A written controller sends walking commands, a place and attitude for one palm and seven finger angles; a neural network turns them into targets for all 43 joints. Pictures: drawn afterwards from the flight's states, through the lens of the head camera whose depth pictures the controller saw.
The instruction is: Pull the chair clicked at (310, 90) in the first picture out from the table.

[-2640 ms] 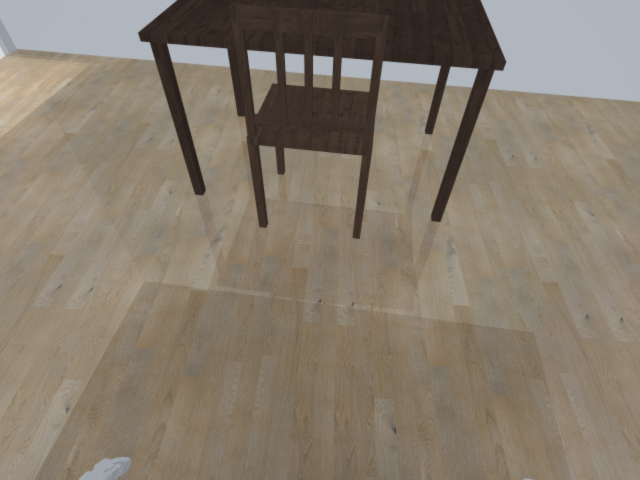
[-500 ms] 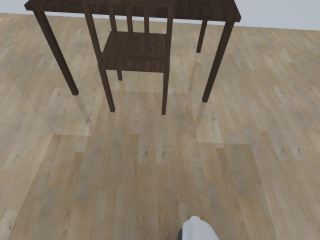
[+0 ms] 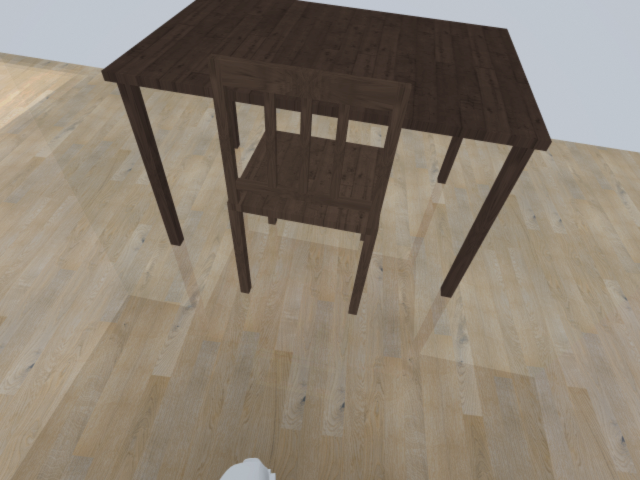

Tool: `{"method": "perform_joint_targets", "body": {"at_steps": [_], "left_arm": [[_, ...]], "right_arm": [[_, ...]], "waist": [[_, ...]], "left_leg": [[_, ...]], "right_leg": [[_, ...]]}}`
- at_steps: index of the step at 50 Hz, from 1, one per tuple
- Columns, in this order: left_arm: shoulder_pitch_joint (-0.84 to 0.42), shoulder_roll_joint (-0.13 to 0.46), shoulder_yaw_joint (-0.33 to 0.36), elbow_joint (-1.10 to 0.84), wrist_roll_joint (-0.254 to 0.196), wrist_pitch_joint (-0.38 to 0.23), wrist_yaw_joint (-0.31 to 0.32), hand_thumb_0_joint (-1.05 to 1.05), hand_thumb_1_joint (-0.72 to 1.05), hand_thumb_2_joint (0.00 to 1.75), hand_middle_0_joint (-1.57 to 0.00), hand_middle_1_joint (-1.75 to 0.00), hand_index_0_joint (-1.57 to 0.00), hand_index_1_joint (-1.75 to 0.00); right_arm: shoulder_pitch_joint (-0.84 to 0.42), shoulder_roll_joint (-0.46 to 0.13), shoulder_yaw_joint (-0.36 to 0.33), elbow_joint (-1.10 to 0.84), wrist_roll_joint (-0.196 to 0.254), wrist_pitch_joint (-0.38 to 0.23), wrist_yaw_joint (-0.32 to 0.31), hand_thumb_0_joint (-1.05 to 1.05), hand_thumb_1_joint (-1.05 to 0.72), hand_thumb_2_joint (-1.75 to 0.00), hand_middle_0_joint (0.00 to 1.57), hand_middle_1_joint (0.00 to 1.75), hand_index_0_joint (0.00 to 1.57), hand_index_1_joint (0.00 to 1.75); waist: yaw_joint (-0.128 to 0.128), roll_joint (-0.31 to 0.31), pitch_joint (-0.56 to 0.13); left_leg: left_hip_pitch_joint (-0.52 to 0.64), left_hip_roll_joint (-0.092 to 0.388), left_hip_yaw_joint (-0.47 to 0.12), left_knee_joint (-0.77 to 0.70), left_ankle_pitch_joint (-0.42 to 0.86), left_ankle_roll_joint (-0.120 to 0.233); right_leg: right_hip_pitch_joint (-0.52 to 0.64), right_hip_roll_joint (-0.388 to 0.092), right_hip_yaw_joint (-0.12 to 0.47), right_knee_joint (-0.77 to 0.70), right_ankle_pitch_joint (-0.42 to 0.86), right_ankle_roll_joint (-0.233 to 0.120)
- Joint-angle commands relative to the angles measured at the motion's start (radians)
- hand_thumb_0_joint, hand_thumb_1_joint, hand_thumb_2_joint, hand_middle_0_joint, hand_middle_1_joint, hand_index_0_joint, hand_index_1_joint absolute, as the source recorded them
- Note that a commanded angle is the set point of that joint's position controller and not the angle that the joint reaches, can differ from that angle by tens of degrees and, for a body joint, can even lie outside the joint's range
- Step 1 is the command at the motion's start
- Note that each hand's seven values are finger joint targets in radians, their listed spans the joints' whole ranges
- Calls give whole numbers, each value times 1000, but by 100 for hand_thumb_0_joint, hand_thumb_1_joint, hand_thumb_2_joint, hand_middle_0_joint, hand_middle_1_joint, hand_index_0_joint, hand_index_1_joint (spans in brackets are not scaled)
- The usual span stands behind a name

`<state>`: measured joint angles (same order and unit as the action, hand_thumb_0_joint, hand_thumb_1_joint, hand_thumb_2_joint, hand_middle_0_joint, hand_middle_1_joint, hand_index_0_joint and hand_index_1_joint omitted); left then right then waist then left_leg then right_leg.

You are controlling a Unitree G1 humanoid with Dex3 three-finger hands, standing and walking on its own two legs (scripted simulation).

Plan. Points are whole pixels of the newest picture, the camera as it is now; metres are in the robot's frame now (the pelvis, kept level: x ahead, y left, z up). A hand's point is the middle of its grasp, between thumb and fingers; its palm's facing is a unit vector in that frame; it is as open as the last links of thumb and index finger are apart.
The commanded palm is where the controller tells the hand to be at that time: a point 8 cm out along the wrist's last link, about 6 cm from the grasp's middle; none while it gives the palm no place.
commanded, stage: turn to face it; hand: left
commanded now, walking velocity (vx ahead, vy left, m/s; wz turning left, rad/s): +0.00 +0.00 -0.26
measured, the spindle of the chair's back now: (305, 148) +0.85 +0.10 -0.08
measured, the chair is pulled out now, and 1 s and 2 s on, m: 0.00 0.00 0.00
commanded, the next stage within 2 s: take the last steps up to it in 0.10 s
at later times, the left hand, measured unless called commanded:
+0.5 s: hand (184, 478) +0.15 +0.20 -0.16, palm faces -0.08 -0.98 -0.19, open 7.3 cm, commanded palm none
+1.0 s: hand (230, 457) +0.19 +0.14 -0.18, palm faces -0.01 -0.99 -0.10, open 7.4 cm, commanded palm none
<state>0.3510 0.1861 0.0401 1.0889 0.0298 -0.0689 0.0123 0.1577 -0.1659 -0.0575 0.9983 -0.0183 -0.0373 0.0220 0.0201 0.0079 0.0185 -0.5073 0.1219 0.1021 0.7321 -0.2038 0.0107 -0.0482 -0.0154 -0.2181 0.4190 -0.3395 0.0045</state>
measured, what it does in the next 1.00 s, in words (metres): walks ahead: left foot, then right foot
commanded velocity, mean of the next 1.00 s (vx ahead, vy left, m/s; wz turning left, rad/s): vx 0.24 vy -0.03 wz -0.10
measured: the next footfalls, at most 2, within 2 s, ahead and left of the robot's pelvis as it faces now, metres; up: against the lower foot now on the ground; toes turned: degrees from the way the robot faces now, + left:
left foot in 0.06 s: +0.16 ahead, +0.11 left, +0.00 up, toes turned +9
right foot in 0.58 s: +0.16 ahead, -0.12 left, +0.00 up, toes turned -13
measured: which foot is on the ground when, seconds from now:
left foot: up 0.00-0.04, down 0.06-0.60, up 0.62-0.98, down 1.00-1.00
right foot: down 0.00-0.06, up 0.08-0.56, down 0.58-1.00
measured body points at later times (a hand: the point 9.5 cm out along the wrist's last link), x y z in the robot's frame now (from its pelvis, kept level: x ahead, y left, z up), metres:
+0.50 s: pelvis +0.11 +0.02 +0.01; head +0.11 +0.02 +0.46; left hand +0.16 +0.25 -0.15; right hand +0.06 -0.20 -0.15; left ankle +0.12 +0.10 -0.73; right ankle +0.12 -0.11 -0.71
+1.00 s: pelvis +0.25 +0.00 +0.00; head +0.26 +0.01 +0.45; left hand +0.19 +0.20 -0.17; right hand +0.30 -0.25 -0.14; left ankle +0.33 +0.09 -0.73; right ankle +0.13 -0.11 -0.73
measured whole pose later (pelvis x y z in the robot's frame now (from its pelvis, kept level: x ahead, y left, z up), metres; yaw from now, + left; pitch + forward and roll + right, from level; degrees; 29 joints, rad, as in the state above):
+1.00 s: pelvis +0.25 +0.00 +0.00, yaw -6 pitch +0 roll -2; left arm 0.43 0.10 0.03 1.14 0.03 -0.05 0.01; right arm 0.19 -0.16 -0.06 1.02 -0.02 -0.05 0.01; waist 0.03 -0.01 0.03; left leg -0.40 0.08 0.11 0.61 -0.23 0.03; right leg -0.02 -0.01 -0.11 0.43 -0.39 0.01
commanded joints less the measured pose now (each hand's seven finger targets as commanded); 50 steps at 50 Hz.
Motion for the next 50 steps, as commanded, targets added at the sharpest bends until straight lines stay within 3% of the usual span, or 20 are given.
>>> {"method": "perform_joint_targets", "body": {"at_steps": [1,2,3,4,7,10,13,18,23,27,28,29,30,31,34,37,45,48,49,50], "left_arm": [[62,113,19,-29,-9,-2,7,0,90,90,-20,-30,-20,-30],[100,70,16,-41,-20,2,4,0,90,90,-20,-30,-20,-30],[111,36,1,-64,-28,3,2,0,90,90,-20,-30,-20,-30],[85,82,12,-65,-23,10,14,0,90,90,-20,-30,-20,-30],[38,34,9,-26,-15,31,10,0,90,90,-20,-30,-20,-30],[112,-12,3,5,-18,64,8,0,90,90,-20,-30,-20,-30],[100,-11,7,1,-6,78,3,0,90,90,-20,-30,-20,-30],[-37,3,14,-50,1,82,-13,0,90,90,-20,-30,-20,-30],[-112,4,14,-79,0,70,-22,0,90,90,-20,-30,-20,-30],[-25,3,17,-46,-3,59,-23,0,90,90,-20,-30,-20,-30],[13,30,21,-33,-3,53,-17,0,90,90,-20,-30,-20,-30],[71,73,29,-17,0,44,-8,0,90,90,-20,-30,-20,-30],[148,157,46,1,-3,39,1,0,90,90,-20,-30,-20,-30],[188,181,50,6,-15,38,9,0,90,90,-20,-30,-20,-30],[62,104,38,-21,-12,28,17,0,90,90,-20,-30,-20,-30],[29,80,29,-31,-8,5,12,0,90,90,-20,-30,-20,-30],[90,87,28,9,-1,-7,8,0,90,90,-20,-30,-20,-30],[74,86,31,12,-6,2,5,0,90,90,-20,-30,-20,-30],[74,64,27,12,-11,4,3,0,90,90,-20,-30,-20,-30],[103,18,21,-3,-20,6,-4,0,90,90,-20,-30,-20,-30]], "right_arm": [[205,-76,-3,27,-11,-21,-6,0,-90,-90,20,30,20,30],[323,-182,-25,48,-22,-29,-20,0,-90,-90,20,30,20,30],[397,-266,-34,60,-6,-25,-33,0,-90,-90,20,30,20,30],[353,-242,-21,50,3,-14,-40,0,-90,-90,20,30,20,30],[160,-124,12,19,0,-30,-52,0,-90,-90,20,30,20,30],[98,-89,28,25,7,-34,-58,0,-90,-90,20,30,20,30],[140,-93,12,31,3,-26,-56,0,-90,-90,20,30,20,30],[189,-110,-4,53,-7,-13,-51,0,-90,-90,20,30,20,30],[221,-133,-18,74,-16,-8,-46,0,-90,-90,20,30,20,30],[211,-136,-18,86,-13,0,-41,0,-90,-90,20,30,20,30],[205,-110,-14,88,-8,1,-36,0,-90,-90,20,30,20,30],[185,-74,-3,77,-2,-1,-32,0,-90,-90,20,30,20,30],[137,-30,12,43,0,-2,-23,0,-90,-90,20,30,20,30],[68,-69,7,16,-6,1,-18,0,-90,-90,20,30,20,30],[99,-59,-6,40,-7,7,-12,0,-90,-90,20,30,20,30],[145,-26,-6,57,-9,9,-8,0,-90,-90,20,30,20,30],[27,-18,-2,-12,-1,-9,-1,0,-90,-90,20,30,20,30],[144,-36,-5,25,-5,-23,-12,0,-90,-90,20,30,20,30],[253,-78,-11,57,-10,-30,-21,0,-90,-90,20,30,20,30],[358,-183,-34,74,-23,-38,-34,0,-90,-90,20,30,20,30]], "waist": [[-85,0,0],[-116,196,-129],[-116,365,-217],[-105,212,-204],[-41,103,-27],[13,92,-33],[-7,75,-44],[-49,82,63],[-63,87,93],[-14,29,43],[8,-48,38],[40,-152,30],[72,-339,53],[96,-274,65],[12,-159,105],[-29,-59,83],[-7,-117,112],[-62,-84,64],[-104,1,5],[-130,211,-85]], "left_leg": [[378,-53,24,-216,109,23],[605,150,-223,-268,346,99],[727,357,-447,-326,693,208],[653,366,-389,-343,694,241],[382,264,-175,-405,634,166],[281,185,-37,-447,575,125],[304,191,-63,-495,304,143],[306,225,-139,-592,-137,161],[319,238,-170,-585,-252,165],[250,180,-106,-482,-342,105],[173,139,-58,-398,-344,74],[46,64,35,-238,-348,36],[-128,-45,134,-4,-361,-4],[-187,-34,51,171,-389,3],[-177,13,-38,316,-221,8],[-92,10,-21,275,-123,-17],[8,-18,-5,-6,-80,0],[267,-82,42,-165,5,19],[425,-68,0,-231,23,32],[596,154,-293,-328,36,108]], "right_leg": [[-162,-190,84,154,485,-85],[-325,-79,28,418,217,-24],[-470,6,70,720,-304,8],[-465,-31,157,828,-303,-12],[-449,-101,209,813,-113,11],[-324,-99,194,653,-34,27],[-342,-85,169,584,-16,20],[-427,-106,173,453,-8,5],[-373,-86,147,277,-59,-14],[-154,-28,93,69,49,-26],[-44,-40,124,-8,55,-36],[59,-152,277,-87,-91,-81],[120,-319,553,-236,-226,-175],[89,-377,650,-303,-275,-240],[-20,-313,479,-286,-157,-210],[-79,-258,325,-260,84,-187],[-76,-250,281,-204,286,-178],[-143,-188,219,-41,340,-135],[-191,-137,186,148,359,-112],[-362,-33,110,417,108,-60]]}}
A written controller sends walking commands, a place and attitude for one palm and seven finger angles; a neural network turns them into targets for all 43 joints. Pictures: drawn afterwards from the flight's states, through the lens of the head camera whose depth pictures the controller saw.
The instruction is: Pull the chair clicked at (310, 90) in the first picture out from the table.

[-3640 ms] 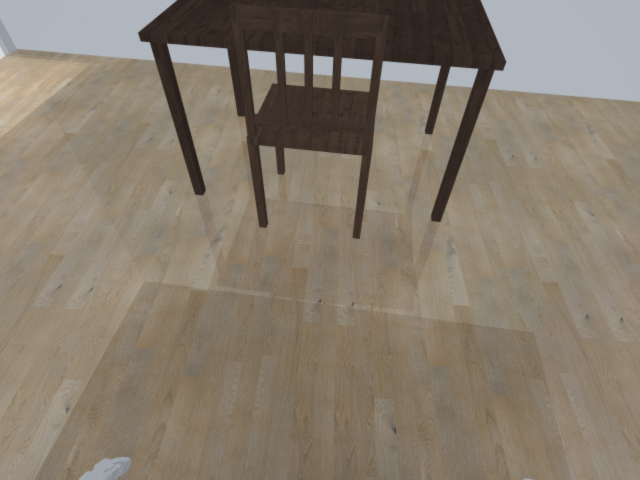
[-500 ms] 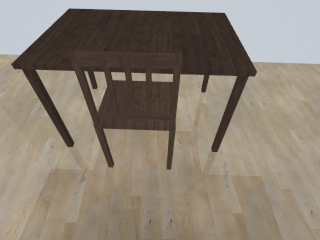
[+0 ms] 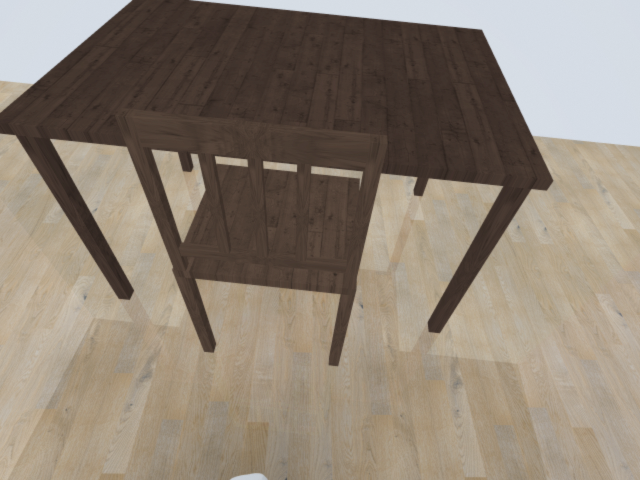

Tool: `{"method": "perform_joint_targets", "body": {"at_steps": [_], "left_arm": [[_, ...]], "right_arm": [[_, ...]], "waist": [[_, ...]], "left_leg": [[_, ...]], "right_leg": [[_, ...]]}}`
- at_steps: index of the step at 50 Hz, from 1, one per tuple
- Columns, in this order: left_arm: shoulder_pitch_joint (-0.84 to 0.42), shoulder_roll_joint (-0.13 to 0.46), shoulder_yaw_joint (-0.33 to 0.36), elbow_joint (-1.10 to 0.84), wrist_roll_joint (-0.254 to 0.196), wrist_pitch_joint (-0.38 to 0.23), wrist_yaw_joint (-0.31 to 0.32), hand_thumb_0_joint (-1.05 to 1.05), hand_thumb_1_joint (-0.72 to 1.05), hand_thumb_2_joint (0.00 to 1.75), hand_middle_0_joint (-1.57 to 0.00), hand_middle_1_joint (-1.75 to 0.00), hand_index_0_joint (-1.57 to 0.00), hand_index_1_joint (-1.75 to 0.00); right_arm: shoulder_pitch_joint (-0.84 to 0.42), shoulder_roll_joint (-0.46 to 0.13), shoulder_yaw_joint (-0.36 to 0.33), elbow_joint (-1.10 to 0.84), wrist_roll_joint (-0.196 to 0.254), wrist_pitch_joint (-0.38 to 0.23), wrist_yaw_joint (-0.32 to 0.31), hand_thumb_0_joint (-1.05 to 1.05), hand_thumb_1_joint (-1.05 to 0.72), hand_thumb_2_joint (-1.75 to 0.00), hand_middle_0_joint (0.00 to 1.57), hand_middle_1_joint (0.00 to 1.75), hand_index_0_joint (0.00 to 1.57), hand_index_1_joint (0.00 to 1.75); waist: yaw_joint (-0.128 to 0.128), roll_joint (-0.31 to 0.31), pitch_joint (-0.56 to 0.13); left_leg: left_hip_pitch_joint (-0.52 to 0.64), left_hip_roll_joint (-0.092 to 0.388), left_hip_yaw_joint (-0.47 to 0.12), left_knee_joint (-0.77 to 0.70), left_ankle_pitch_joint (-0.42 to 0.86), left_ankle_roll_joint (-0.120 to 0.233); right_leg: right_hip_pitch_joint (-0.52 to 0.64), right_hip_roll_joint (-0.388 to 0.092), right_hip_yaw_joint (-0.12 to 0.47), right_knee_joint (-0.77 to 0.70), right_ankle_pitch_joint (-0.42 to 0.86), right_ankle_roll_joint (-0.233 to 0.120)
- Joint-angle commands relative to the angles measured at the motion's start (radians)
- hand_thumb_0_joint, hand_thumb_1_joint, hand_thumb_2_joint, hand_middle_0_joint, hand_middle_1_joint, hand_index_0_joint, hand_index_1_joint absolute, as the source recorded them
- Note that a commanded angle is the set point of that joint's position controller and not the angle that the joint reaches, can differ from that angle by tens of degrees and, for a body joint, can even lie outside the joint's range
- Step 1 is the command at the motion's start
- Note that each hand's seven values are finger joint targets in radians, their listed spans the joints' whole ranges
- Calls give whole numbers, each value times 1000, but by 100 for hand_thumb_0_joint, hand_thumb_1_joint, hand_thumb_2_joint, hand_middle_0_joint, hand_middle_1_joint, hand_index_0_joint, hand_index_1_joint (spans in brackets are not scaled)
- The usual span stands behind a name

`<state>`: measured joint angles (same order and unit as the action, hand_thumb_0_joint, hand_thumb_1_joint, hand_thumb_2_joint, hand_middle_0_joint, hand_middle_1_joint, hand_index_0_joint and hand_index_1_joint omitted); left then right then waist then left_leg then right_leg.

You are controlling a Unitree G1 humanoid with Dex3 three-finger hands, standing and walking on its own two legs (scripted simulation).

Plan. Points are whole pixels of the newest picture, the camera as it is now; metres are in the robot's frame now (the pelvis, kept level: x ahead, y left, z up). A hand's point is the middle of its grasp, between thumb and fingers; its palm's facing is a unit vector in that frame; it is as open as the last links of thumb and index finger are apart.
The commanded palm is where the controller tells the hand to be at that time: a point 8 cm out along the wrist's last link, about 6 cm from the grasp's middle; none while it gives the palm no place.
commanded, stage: take the last steps up to it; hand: left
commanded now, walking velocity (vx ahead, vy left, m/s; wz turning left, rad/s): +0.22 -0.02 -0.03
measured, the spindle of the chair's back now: (259, 211) +0.59 +0.17 -0.08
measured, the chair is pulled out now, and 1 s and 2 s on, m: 0.00 0.00 0.00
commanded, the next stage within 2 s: come to a stop and stand still in 0.24 s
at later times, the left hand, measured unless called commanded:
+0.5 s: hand (225, 435) +0.20 +0.15 -0.16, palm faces -0.02 -0.97 -0.23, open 7.3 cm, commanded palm none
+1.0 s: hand out of the picture +0.10 +0.23 -0.17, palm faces +0.07 -0.98 -0.20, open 7.4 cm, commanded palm none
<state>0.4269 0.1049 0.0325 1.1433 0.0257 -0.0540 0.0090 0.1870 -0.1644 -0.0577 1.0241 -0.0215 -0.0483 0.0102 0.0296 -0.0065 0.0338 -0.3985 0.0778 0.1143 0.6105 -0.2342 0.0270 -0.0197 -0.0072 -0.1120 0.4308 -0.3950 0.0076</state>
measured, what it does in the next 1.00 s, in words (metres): steps on the spot: right foot, then left foot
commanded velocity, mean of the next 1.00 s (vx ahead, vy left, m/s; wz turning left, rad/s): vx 0.02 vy -0.02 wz -0.01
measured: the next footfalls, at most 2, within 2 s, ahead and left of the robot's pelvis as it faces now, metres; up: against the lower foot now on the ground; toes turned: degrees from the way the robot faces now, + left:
right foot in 0.42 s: +0.20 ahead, -0.13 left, +0.00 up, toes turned -6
left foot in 0.84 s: +0.11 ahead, +0.10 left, +0.00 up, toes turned +2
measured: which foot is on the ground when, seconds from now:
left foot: down 0.00-0.44, up 0.46-0.82, down 0.84-1.00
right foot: down 0.00-0.02, up 0.04-0.40, down 0.42-0.84, up 0.86-1.00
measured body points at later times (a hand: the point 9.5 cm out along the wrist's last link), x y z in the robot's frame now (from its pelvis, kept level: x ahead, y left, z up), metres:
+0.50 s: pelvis +0.13 -0.02 +0.00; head +0.15 -0.05 +0.45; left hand +0.20 +0.20 -0.14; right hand +0.09 -0.23 -0.17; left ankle +0.09 +0.10 -0.72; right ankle +0.16 -0.12 -0.73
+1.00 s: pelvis +0.08 +0.04 +0.01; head +0.07 +0.06 +0.46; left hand +0.09 +0.28 -0.15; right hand +0.10 -0.19 -0.13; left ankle +0.09 +0.13 -0.73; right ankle +0.08 -0.10 -0.68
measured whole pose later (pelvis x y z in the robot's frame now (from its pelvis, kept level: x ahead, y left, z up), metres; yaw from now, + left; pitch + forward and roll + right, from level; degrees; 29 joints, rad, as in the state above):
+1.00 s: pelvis +0.08 +0.04 +0.01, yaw +0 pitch -2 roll +0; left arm 0.27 0.21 0.05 1.08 0.03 0.05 0.03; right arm 0.28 -0.12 -0.02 1.06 -0.02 0.01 -0.04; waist 0.02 -0.05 0.00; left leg -0.19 -0.01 0.07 0.43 -0.22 0.05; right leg -0.38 -0.01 0.04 0.87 -0.33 0.02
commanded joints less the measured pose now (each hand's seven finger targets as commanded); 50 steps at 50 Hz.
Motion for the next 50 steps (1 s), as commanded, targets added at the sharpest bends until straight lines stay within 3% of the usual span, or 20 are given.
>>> {"method": "perform_joint_targets", "body": {"at_steps": [1,2,4,8,18,20,21,22,23,24,26,28,33,39,41,42,43,44,46,50], "left_arm": [[14,83,23,-89,-18,-12,-5,0,90,90,-20,-30,-20,-30],[-29,113,31,-99,-9,-10,-2,0,90,90,-20,-30,-20,-30],[-71,95,29,-89,-6,-2,-3,0,90,90,-20,-30,-20,-30],[-22,63,28,-64,-4,30,-9,0,90,90,-20,-30,-20,-30],[-159,78,18,-132,2,36,-3,0,90,90,-20,-30,-20,-30],[-71,101,18,-93,2,18,11,0,90,90,-20,-30,-20,-30],[-43,157,20,-79,2,3,22,0,90,90,-20,-30,-20,-30],[-64,207,18,-76,-8,0,25,0,90,90,-20,-30,-20,-30],[-96,223,16,-92,-10,6,25,0,90,90,-20,-30,-20,-30],[-130,218,21,-93,-9,7,31,0,90,90,-20,-30,-20,-30],[-160,197,21,-98,-9,14,45,0,90,90,-20,-30,-20,-30],[-163,214,32,-99,-6,26,51,0,90,90,-20,-30,-20,-30],[-202,242,55,-129,3,52,52,0,90,90,-20,-30,-20,-30],[-257,244,58,-163,9,72,44,0,90,90,-20,-30,-20,-30],[-253,180,37,-166,-5,82,39,0,90,90,-20,-30,-20,-30],[-214,119,24,-167,-15,89,33,0,90,90,-20,-30,-20,-30],[-209,113,24,-161,-10,92,33,0,90,90,-20,-30,-20,-30],[-200,119,27,-150,-7,94,29,0,90,90,-20,-30,-20,-30],[-156,131,31,-108,4,102,20,0,90,90,-20,-30,-20,-30],[-82,142,30,-80,3,90,11,0,90,90,-20,-30,-20,-30]], "right_arm": [[387,-244,-42,49,-8,-20,-30,0,-90,-90,20,30,20,30],[342,-229,-36,39,-1,-10,-36,0,-90,-90,20,30,20,30],[207,-147,-15,8,0,-20,-40,0,-90,-90,20,30,20,30],[133,-65,12,6,7,-41,-44,0,-90,-90,20,30,20,30],[141,-110,2,31,-5,-3,-36,0,-90,-90,20,30,20,30],[142,-76,16,45,3,1,-38,0,-90,-90,20,30,20,30],[170,-36,26,45,12,0,-38,0,-90,-90,20,30,20,30],[208,-21,30,51,19,12,-38,0,-90,-90,20,30,20,30],[230,-24,25,63,18,27,-41,0,-90,-90,20,30,20,30],[217,-4,26,67,20,41,-42,0,-90,-90,20,30,20,30],[212,-27,19,73,24,53,-50,0,-90,-90,20,30,20,30],[193,-29,14,75,25,65,-52,0,-90,-90,20,30,20,30],[144,-30,-2,37,18,92,-42,0,-90,-90,20,30,20,30],[202,-21,0,18,14,79,-30,0,-90,-90,20,30,20,30],[247,-50,7,36,12,54,-31,0,-90,-90,20,30,20,30],[204,-119,-1,13,0,42,-35,0,-90,-90,20,30,20,30],[137,-139,3,-16,-7,46,-40,0,-90,-90,20,30,20,30],[71,-140,12,-33,-12,43,-43,0,-90,-90,20,30,20,30],[37,-115,19,-27,-10,37,-52,0,-90,-90,20,30,20,30],[97,-118,14,-13,0,28,-61,0,-90,-90,20,30,20,30]], "waist": [[-139,346,-156],[-130,200,-105],[-84,97,-11],[-11,75,4],[-28,98,35],[13,-13,-38],[2,-143,-105],[-33,-203,-117],[-44,-108,-107],[-48,-187,-109],[-42,-204,-113],[-26,-107,-130],[-11,-101,-76],[-48,-185,-78],[-66,-18,-60],[-45,237,-24],[-32,253,37],[-15,220,62],[3,152,99],[-18,92,67]], "left_leg": [[563,366,-552,-331,151,180],[488,377,-537,-346,131,218],[300,323,-401,-374,124,196],[182,201,-141,-381,405,142],[158,189,-123,-306,251,149],[152,99,-66,-146,247,53],[81,30,-34,-64,64,-7],[93,-22,-16,-37,-203,-48],[135,-22,-51,10,-290,-50],[131,-11,-49,50,-293,-58],[97,-10,-81,98,-291,-63],[78,-26,-77,146,-294,-72],[50,-42,-91,277,-273,-84],[219,-55,-57,-13,-91,-72],[328,-7,-112,-278,4,-57],[215,165,-349,-414,-63,-15],[64,239,-426,-478,-143,43],[-28,241,-432,-510,-254,84],[0,177,-358,-509,-289,55],[166,170,-298,-480,-186,72]], "right_leg": [[-543,29,16,663,-177,-43],[-572,-21,90,773,-168,-61],[-586,-79,119,838,-40,-52],[-464,-93,101,703,108,-15],[-290,-50,33,203,143,-12],[-102,-63,65,-17,380,-3],[12,-196,244,-23,691,-39],[-13,-335,326,-52,902,-119],[-62,-369,291,-67,980,-159],[-72,-339,278,-46,1064,-172],[-39,-334,249,-9,1173,-192],[-11,-345,240,-3,1156,-215],[-127,-347,221,-53,915,-232],[-282,-268,198,-71,342,-144],[-373,-151,139,56,69,-56],[-405,-48,78,182,-40,4],[-352,-14,100,291,-79,9],[-315,-28,143,369,-44,5],[-361,-15,178,477,46,5],[-465,-9,168,552,87,23]]}}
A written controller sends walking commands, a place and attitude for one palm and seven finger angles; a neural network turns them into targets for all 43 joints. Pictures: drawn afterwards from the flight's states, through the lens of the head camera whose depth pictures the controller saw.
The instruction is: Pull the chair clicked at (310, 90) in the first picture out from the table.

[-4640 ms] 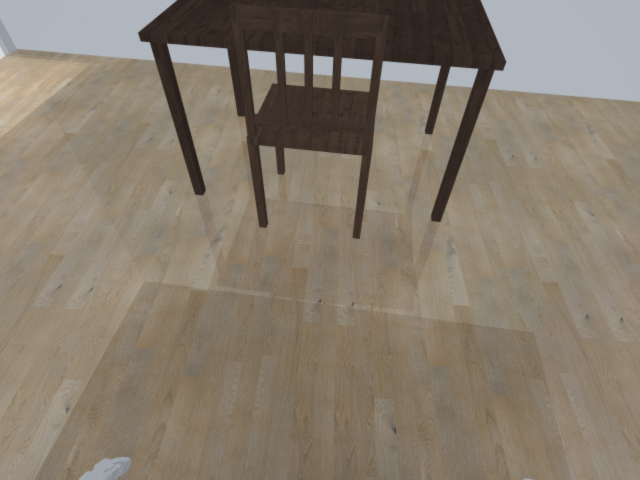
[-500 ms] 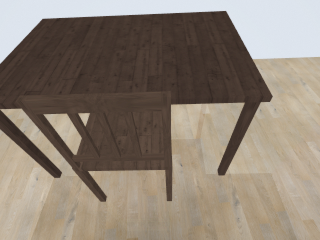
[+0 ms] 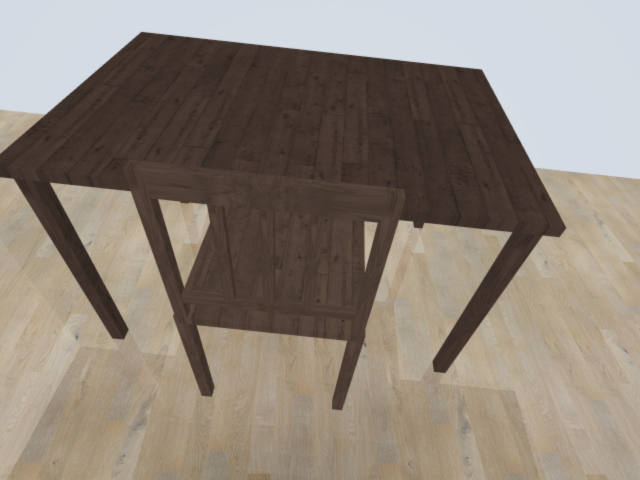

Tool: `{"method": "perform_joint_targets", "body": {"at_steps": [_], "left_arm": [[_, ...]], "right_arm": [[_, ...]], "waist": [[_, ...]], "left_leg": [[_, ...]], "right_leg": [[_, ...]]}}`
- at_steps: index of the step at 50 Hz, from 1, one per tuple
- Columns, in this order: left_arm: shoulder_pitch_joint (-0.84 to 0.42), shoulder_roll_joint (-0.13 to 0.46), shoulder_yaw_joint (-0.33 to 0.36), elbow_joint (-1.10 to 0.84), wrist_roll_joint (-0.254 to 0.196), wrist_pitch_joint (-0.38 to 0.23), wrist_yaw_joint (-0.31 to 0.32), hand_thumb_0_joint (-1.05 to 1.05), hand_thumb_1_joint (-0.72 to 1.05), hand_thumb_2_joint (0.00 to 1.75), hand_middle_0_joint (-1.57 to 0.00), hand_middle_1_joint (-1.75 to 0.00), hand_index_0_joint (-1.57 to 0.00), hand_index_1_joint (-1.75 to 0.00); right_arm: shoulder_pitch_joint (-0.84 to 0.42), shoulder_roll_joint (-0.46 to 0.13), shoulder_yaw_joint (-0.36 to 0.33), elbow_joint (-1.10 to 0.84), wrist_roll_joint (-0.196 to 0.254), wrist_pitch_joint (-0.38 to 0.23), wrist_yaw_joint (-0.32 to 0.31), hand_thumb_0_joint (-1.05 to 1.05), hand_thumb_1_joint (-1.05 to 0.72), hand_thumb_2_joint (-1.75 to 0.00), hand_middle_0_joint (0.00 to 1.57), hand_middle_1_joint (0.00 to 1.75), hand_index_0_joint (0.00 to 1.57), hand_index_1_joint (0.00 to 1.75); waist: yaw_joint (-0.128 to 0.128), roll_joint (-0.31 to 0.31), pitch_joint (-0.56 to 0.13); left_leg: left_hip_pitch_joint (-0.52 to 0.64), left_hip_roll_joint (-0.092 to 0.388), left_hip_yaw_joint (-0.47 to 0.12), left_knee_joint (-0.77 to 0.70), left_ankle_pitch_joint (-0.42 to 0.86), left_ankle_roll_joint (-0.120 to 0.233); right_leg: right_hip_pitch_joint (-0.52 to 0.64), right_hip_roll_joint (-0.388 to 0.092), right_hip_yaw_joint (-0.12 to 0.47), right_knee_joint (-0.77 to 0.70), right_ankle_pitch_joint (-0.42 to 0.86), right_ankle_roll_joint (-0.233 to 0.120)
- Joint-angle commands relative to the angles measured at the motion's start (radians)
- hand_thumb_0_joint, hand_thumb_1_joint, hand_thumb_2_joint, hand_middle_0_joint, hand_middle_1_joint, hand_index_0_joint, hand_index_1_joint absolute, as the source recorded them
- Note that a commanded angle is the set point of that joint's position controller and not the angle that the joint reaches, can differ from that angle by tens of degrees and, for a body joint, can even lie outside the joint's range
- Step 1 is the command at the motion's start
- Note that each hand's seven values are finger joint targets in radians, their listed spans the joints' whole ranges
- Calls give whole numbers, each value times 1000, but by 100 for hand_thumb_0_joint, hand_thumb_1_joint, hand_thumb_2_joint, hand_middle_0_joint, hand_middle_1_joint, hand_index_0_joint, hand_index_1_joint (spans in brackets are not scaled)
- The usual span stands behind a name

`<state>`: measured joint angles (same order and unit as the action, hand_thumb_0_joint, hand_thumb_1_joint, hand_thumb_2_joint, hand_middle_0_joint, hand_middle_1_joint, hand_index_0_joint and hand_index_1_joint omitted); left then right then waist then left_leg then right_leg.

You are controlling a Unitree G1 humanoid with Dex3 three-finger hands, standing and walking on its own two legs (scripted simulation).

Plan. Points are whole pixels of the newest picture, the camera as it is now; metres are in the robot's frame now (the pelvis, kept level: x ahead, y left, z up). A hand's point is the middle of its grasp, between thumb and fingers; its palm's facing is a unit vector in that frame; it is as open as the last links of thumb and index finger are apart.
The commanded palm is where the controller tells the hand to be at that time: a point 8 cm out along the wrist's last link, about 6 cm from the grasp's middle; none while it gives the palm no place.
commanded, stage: come to a stop and stand still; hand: left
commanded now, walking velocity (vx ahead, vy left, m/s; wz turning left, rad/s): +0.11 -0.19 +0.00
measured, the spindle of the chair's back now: (268, 260) +0.51 +0.13 -0.09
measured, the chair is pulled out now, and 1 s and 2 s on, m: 0.00 0.00 0.00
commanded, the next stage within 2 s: look again from close up in 0.80 s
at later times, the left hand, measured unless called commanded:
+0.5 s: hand out of the picture -0.04 +0.10 -0.18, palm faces +0.01 -0.99 -0.17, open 7.3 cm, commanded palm none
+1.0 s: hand out of the picture -0.05 +0.09 -0.17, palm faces +0.03 -0.98 -0.18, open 7.4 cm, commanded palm none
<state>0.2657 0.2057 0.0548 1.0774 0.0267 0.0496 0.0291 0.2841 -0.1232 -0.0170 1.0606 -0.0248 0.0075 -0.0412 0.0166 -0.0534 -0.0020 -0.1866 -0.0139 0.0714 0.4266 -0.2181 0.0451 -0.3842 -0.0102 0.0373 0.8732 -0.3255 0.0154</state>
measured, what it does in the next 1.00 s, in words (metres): steps on the spot: right foot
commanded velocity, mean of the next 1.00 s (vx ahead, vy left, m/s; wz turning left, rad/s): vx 0.01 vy -0.02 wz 0.00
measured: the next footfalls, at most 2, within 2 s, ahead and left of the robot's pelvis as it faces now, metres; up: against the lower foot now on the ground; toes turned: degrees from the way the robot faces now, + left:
right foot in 0.30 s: -0.02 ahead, -0.13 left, +0.00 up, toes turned -3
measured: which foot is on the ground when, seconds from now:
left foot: down 0.00-1.00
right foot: up 0.00-0.28, down 0.30-1.00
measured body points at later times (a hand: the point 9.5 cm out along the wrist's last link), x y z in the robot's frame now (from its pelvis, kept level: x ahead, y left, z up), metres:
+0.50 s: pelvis -0.02 -0.05 +0.00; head -0.03 -0.06 +0.45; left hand -0.04 +0.15 -0.16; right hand -0.08 -0.25 -0.17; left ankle +0.01 +0.09 -0.74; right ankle -0.06 -0.13 -0.74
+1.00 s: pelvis -0.01 -0.05 +0.00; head +0.01 -0.06 +0.45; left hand -0.05 +0.14 -0.16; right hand +0.00 -0.28 -0.17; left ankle -0.01 +0.07 -0.72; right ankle -0.06 -0.13 -0.74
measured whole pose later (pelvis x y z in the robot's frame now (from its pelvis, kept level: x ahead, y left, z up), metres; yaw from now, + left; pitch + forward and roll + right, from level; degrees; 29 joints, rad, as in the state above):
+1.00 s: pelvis -0.01 -0.05 +0.00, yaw -1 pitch +0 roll -1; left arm 0.38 0.07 -0.01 1.12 0.02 -0.05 0.06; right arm 0.26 -0.17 -0.02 1.08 0.00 0.01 -0.05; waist 0.01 0.04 0.04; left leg -0.31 0.05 0.03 0.69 -0.32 0.00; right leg -0.10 0.07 -0.04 0.40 -0.29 -0.06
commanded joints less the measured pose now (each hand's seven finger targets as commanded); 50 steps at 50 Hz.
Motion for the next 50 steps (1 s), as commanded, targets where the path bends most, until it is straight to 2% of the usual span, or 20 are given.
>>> {"method": "perform_joint_targets", "body": {"at_steps": [1,6,8,12,14,15,16,17,18,20,25,30,39,44,45,46,47,48,49,50], "left_arm": [[77,45,8,-15,2,-13,-9,0,90,90,-20,-30,-20,-30],[70,23,-4,-21,1,-11,-11,0,90,90,-20,-30,-20,-30],[61,7,-12,-19,-2,-11,-11,0,90,90,-20,-30,-20,-30],[155,-32,-22,29,-9,-21,-4,0,90,90,-20,-30,-20,-30],[187,-15,-24,51,-8,-34,4,0,90,90,-20,-30,-20,-30],[176,7,-27,55,-9,-43,10,0,90,90,-20,-30,-20,-30],[148,26,-33,57,-13,-50,11,0,90,90,-20,-30,-20,-30],[128,27,-37,56,-16,-53,10,0,90,90,-20,-30,-20,-30],[122,20,-38,58,-18,-65,10,0,90,90,-20,-30,-20,-30],[107,-3,-47,61,-22,-71,13,0,90,90,-20,-30,-20,-30],[135,-10,-47,67,-25,-71,16,0,90,90,-20,-30,-20,-30],[149,-14,-43,69,-24,-70,17,0,90,90,-20,-30,-20,-30],[175,-18,-37,74,-22,-73,21,0,90,90,-20,-30,-20,-30],[182,-15,-36,78,-21,-70,23,0,90,90,-20,-30,-20,-30],[268,24,-30,82,-5,-110,61,0,90,90,-20,-30,-20,-30],[239,53,-28,33,4,-122,56,0,90,90,-20,-30,-20,-30],[213,43,-29,16,0,-121,50,0,90,90,-20,-30,-20,-30],[201,53,-21,4,1,-118,51,0,90,90,-20,-30,-20,-30],[205,50,-29,-11,4,-119,42,0,90,90,-20,-30,-20,-30],[193,33,-32,-21,6,-117,41,0,90,90,-20,-30,-20,-30]], "right_arm": [[27,-159,-31,-37,3,-28,-12,0,-90,-90,20,30,20,30],[104,-161,-37,5,2,-27,-20,0,-90,-90,20,30,20,30],[103,-162,-39,16,2,-23,-20,0,-90,-90,20,30,20,30],[94,-165,-41,39,5,-11,-13,0,-90,-90,20,30,20,30],[93,-128,-34,53,15,-10,-8,0,-90,-90,20,30,20,30],[93,-90,-25,55,23,-9,-6,0,-90,-90,20,30,20,30],[88,-58,-11,59,22,-9,-2,0,-90,-90,20,30,20,30],[91,-42,-4,65,18,-10,3,0,-90,-90,20,30,20,30],[83,-32,1,71,14,-2,3,0,-90,-90,20,30,20,30],[105,-48,4,90,10,-2,4,0,-90,-90,20,30,20,30],[115,-47,10,115,14,-4,-1,0,-90,-90,20,30,20,30],[112,-44,10,108,14,0,-7,0,-90,-90,20,30,20,30],[83,-50,9,94,17,-5,-16,0,-90,-90,20,30,20,30],[66,-58,10,86,19,-3,-19,0,-90,-90,20,30,20,30],[-67,-86,1,-6,20,-31,0,0,-90,-90,20,30,20,30],[19,-58,-5,-34,16,-13,5,0,-90,-90,20,30,20,30],[35,-55,-9,-25,16,-12,4,0,-90,-90,20,30,20,30],[27,-41,-1,-45,18,-14,9,0,-90,-90,20,30,20,30],[22,-36,3,-57,23,-20,14,0,-90,-90,20,30,20,30],[19,-48,1,-65,22,-27,14,0,-90,-90,20,30,20,30]], "waist": [[-19,140,94],[-53,156,33],[-61,173,29],[-27,173,-8],[-14,91,12],[-23,21,36],[-32,-45,70],[-42,-36,87],[-41,-146,120],[-49,-98,150],[-34,42,151],[-30,49,142],[-19,20,89],[-19,6,84],[37,-91,139],[-40,-49,64],[-43,22,47],[-40,32,-11],[-30,-55,-41],[-31,-75,-49]], "left_leg": [[-7,270,-261,-288,-177,62],[108,304,-278,-238,14,103],[85,309,-272,-218,57,117],[22,254,-242,-178,-2,82],[-75,180,-176,-108,-42,18],[-113,129,-120,-59,-62,-20],[-87,86,-74,-31,-62,-43],[-23,73,-70,-30,-21,-49],[-15,73,-63,-5,-5,-48],[15,92,-74,-17,63,-53],[17,111,-83,-42,117,-54],[14,109,-75,-26,107,-59],[24,109,-61,-8,151,-59],[35,110,-59,-6,155,-56],[-144,75,18,282,-71,-84],[-191,39,-74,365,-131,-44],[-201,45,-51,379,-141,-29],[-192,58,-25,324,-134,-26],[-178,46,-31,288,-148,-28],[-148,38,-25,232,-136,-28]], "right_leg": [[-117,-8,17,108,9,17],[-86,-25,-7,-30,-83,14],[-16,-28,-22,-131,-131,5],[163,-2,-64,-382,-17,-9],[295,-29,-35,-576,137,-15],[290,-99,57,-610,92,-38],[211,-155,101,-646,46,-66],[129,-169,100,-659,5,-80],[90,-144,109,-689,25,-79],[64,-136,77,-669,84,-79],[109,-98,49,-643,106,-58],[131,-99,54,-646,154,-46],[212,-102,33,-597,428,-15],[225,-101,27,-579,488,-7],[205,-196,171,-572,1120,110],[292,-215,113,-496,1230,105],[305,-204,68,-471,1212,59],[354,-194,39,-435,1189,-18],[381,-175,27,-425,1100,-82],[368,-166,26,-413,1035,-113]]}}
